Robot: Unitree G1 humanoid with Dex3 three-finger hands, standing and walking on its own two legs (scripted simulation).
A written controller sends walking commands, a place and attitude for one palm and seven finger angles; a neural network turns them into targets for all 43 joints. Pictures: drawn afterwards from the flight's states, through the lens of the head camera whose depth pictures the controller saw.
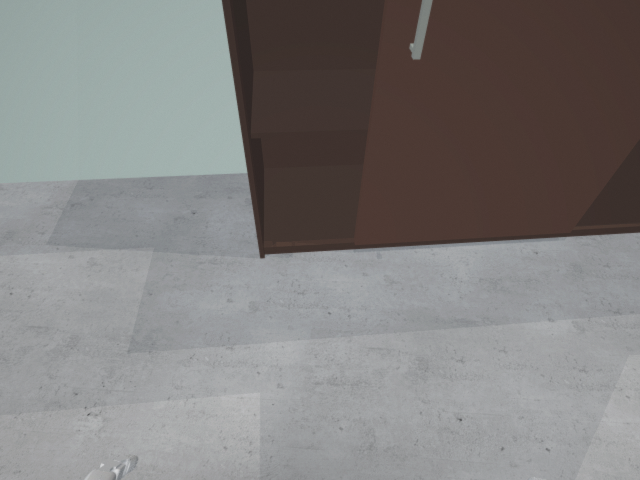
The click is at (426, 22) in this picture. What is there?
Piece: wardrobe's sliding door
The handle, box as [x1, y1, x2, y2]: [409, 0, 432, 59]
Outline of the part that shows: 432,0 422,0 415,39 413,43 410,43 409,47 412,52 411,56 413,59 417,59 420,57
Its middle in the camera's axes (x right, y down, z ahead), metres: +0.24 -0.54 +0.92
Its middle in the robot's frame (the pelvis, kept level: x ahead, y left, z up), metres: +1.08 -0.17 +0.16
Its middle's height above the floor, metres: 0.93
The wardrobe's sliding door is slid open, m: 0.37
